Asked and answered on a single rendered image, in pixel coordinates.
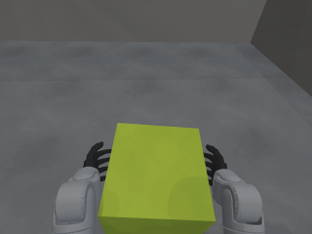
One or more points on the carton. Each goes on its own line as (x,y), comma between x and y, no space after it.
(156,182)

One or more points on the right robot forearm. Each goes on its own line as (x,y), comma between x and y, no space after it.
(242,208)

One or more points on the robot left hand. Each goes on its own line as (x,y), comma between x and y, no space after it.
(93,161)

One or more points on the left robot forearm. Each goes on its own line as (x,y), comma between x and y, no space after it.
(74,210)

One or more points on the robot right hand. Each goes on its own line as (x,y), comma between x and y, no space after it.
(217,162)

